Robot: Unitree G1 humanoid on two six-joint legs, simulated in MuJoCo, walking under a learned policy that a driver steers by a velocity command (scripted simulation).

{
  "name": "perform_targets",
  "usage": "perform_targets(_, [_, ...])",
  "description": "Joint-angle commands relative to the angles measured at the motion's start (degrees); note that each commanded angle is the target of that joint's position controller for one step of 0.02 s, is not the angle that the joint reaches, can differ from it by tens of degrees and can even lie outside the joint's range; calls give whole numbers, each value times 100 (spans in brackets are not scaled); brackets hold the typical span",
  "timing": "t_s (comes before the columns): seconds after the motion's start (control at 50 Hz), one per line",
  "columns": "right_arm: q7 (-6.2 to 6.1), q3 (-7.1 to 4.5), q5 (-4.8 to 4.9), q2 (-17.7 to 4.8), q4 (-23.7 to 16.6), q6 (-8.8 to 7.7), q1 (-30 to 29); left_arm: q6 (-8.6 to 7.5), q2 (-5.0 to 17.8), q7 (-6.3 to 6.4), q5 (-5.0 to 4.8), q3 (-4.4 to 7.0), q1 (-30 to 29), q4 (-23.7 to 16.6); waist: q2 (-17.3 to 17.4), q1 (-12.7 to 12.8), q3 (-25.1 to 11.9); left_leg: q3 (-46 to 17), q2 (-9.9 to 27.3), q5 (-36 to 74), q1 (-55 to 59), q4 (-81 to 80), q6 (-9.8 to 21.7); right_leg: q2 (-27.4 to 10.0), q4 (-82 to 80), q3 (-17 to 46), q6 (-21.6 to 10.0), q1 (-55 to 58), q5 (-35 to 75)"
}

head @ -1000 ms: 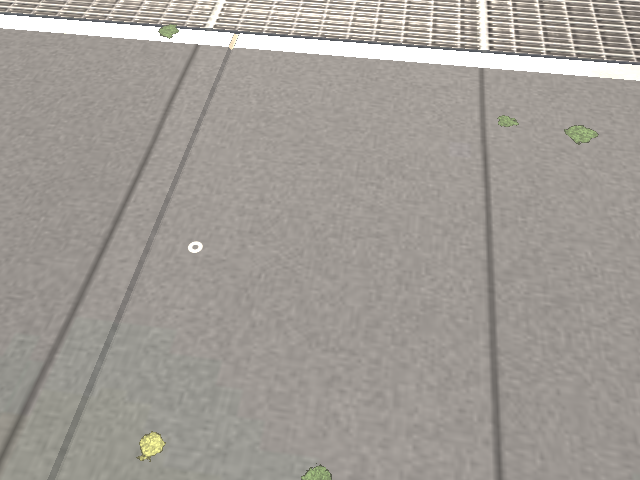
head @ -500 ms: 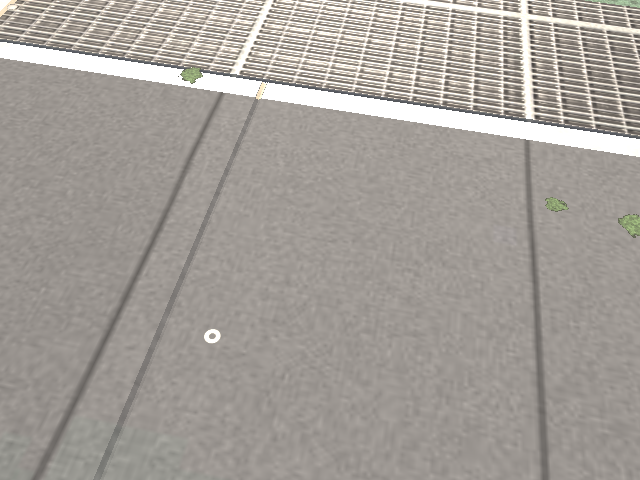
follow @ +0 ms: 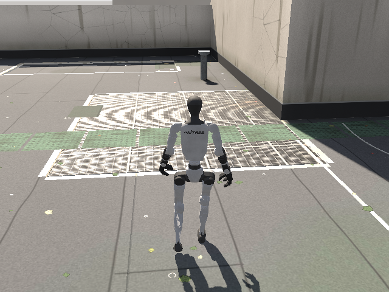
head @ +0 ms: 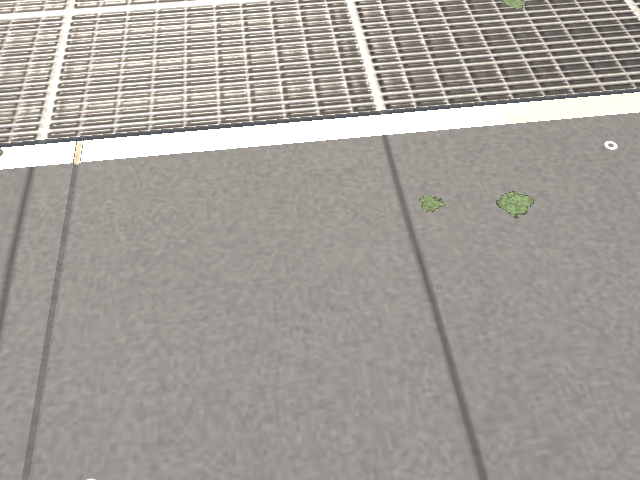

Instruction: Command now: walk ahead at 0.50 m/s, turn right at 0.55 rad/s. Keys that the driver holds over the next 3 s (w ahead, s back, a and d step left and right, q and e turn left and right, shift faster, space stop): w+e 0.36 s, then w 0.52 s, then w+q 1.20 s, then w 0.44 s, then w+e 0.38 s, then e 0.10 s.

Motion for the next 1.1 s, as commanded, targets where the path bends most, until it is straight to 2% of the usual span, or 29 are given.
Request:
perform_targets(0.02, [19, -110, 44, -728, -808, -410, -518, -114, 783, 56, -26, 227, 945, -167, 191, 360, -1000, -796, 199, 635, -3200, 865, 161, -1748, -2039, 3140, -1188, 3306, 732])
perform_targets(0.04, [-17, -167, -93, -794, -772, -356, -463, -115, 596, 76, -9, 174, 621, -264, 178, 154, -781, -773, 344, 857, -2802, 432, 96, -1531, -2117, 2675, -1085, 2619, 1241])
perform_targets(0.06, [-4, -193, -132, -794, -776, -270, -351, -116, 534, 104, 50, 142, 521, -344, 49, 2, -729, -791, 431, 1004, -2450, 246, 44, -1397, -2250, 2470, -1050, 2189, 1479])
perform_targets(0.1, [-5, -181, -191, -645, -843, -146, -324, -145, 633, 156, 29, 171, 573, -355, -13, -78, -657, -663, 421, 1167, -2276, -198, -128, -1265, -2374, 2179, -1079, 1734, 2008])
perform_targets(0.18, [-19, -89, -225, -425, -1137, -84, -1143, -108, 847, 301, -8, 225, 951, -282, -203, 166, -433, -501, 178, 2333, -2346, -1737, -338, -920, -2353, 1710, -831, 1355, 2086])
perform_targets(0.24, [61, -28, -155, -332, -1281, -135, -1748, -43, 859, 345, -40, 224, 1185, -238, -430, 439, -411, -457, -134, 3158, -1957, -3004, -325, -778, -2206, 1719, -600, 1322, 1395])
perform_targets(0.34, [202, -133, -66, -666, -1439, -273, -1992, 33, 863, 392, -64, 231, 1416, -173, -604, 453, -414, -686, -309, 2774, -1602, -3803, -109, -1152, -1605, 2585, -464, 1966, 835])
perform_targets(0.38, [201, -212, -64, -782, -1309, -329, -1422, 57, 814, 402, -32, 224, 1228, -223, -763, 114, -539, -560, -333, 2527, -936, -4053, 112, -1137, -1182, 2690, -321, 2063, 1168])
perform_targets(0.4, [173, -287, -138, -922, -1175, -361, -851, 41, 605, 385, 0, 152, 1204, -254, -689, -144, -911, -570, -204, 2595, -15, -4147, 315, -856, -523, 2464, -155, 1937, 1580])
perform_targets(0.42, [133, -353, -234, -1203, -1102, -367, -2, 18, 293, 360, 101, 24, 1249, -345, -126, -472, -1698, -1465, 707, 2365, 1426, -4041, 701, -516, 1008, 2009, 56, 1288, 853])
perform_targets(0.44, [176, -479, -291, -1645, -807, -301, 588, -43, -38, 359, -83, -73, 2206, -385, 1908, -103, -2287, -4190, 1875, 1191, 3202, -4572, 1722, 329, 2873, 1344, 468, -793, -1781])
perform_targets(0.46, [219, -372, -115, -1114, -820, -283, 586, -65, 497, 370, -153, -12, 2227, -215, 1516, -237, -1965, -4941, 2002, -146, 3116, -4929, 1726, -31, 3683, 1554, 517, -1606, -2059])
perform_targets(0.48, [203, -270, -74, -747, -873, -248, 300, -58, 815, 361, -121, 67, 1534, -280, 856, -387, -1168, -4049, 1739, -129, 2428, -4995, 1467, -230, 3876, 1514, 527, -1820, -1528])
perform_targets(0.5, [199, -214, -129, -664, -922, -196, -12, -55, 780, 368, -33, 59, 1095, -389, 403, -297, -770, -3300, 1481, 505, 1721, -5048, 1312, -429, 3746, 1278, 535, -1670, -1126])
perform_targets(0.52, [201, -175, -154, -575, -886, -166, -188, -85, 701, 352, 51, 61, 816, -484, 313, -199, -445, -2815, 1261, 1174, 1160, -5170, 1295, -583, 3403, 1201, 539, -1578, -859])
perform_targets(0.54, [195, -128, -192, -496, -868, -170, -264, -91, 615, 320, 56, 64, 811, -507, 429, -45, -390, -2426, 1068, 1627, 821, -5292, 1231, -758, 3122, 1127, 525, -1305, -684])
perform_targets(0.58, [207, -116, -144, -477, -779, -193, -224, -70, 403, 284, 30, 21, 947, -472, 636, 67, -446, -2003, 900, 2158, 571, -5478, 1282, -851, 2700, 894, 563, -1035, -591])
perform_targets(0.68, [150, -199, -60, -872, -556, -147, 6, -100, 152, 254, 75, -112, 195, -675, 482, -105, -324, -1301, 878, 2790, 489, -5792, 1345, -968, 1073, 623, 694, -1054, 439])
perform_targets(0.74, [142, -195, -9, -965, -418, -85, 223, -143, 138, 199, 38, -133, -305, -756, 506, -290, -237, -930, 764, 2844, 478, -5749, 1208, -823, 160, 456, 721, -692, 1129])
perform_targets(0.84, [139, -203, 46, -1085, -180, 41, 572, -198, 271, 81, -27, -97, -873, -990, 578, -386, -72, -1029, 1090, 2919, 1022, -5444, 1087, -658, -544, 369, 522, -503, 856])
perform_targets(0.88, [109, -225, 60, -1189, -150, 105, 459, -225, 418, 67, -4, -24, -525, -925, 610, -75, -233, -943, 1102, 3729, 1137, -4979, 952, -501, -881, 228, 338, 157, 660])
perform_targets(0.9, [97, -194, 76, -1125, -140, 125, 460, -229, 595, 103, 42, 84, 60, -744, 509, 228, -578, -778, 873, 4507, 957, -4272, 830, -365, -1090, 135, 203, 1138, 695])
perform_targets(0.92, [89, -104, 15, -931, -209, 114, 395, -230, 911, 167, 99, 223, 1022, -536, 314, 679, -1236, -558, 576, 4254, 226, -3024, 625, -794, -962, 566, -44, 2645, 826])
perform_targets(0.94, [100, 86, -101, -365, -422, 25, 704, -187, 1525, 234, 226, 360, 1837, -458, -924, 783, -2148, -131, -172, 1916, -1885, -784, 217, -2355, -961, 2654, -719, 4863, 701])
perform_targets(0.96, [108, 101, 5, -410, -376, -69, 861, -154, 1295, 216, 159, 301, 2027, -368, -1521, 785, -2573, -774, -466, -543, -2891, 333, 169, -2885, -1710, 4294, -1153, 5071, -189])
perform_targets(0.98, [122, -57, 140, -926, -421, -94, 471, -162, 944, 209, 108, 184, 1736, -353, -923, 782, -1670, -995, -158, -223, -3339, 756, 209, -2679, -1875, 3646, -907, 4340, -591])
perform_targets(1.02, [115, -79, 87, -855, -512, -26, -21, -191, 529, 175, 101, 39, 978, -368, -487, 432, -726, -789, 257, 696, -3126, 346, 193, -2157, -2283, 2307, -569, 2888, -296])
perform_targets(1.04, [94, -114, 35, -804, -484, 58, 21, -245, 394, 154, 125, 6, 721, -358, -582, 241, -507, -836, 400, 1010, -2838, 98, 160, -1963, -2509, 1866, -462, 2383, 17])
perform_targets(1.1, [85, -92, 50, -498, -423, 245, 204, -388, 430, 154, 184, 60, 538, -192, -486, -9, -328, -885, 430, 1589, -2488, -43, 38, -1828, -2896, 1020, -440, 1782, 985])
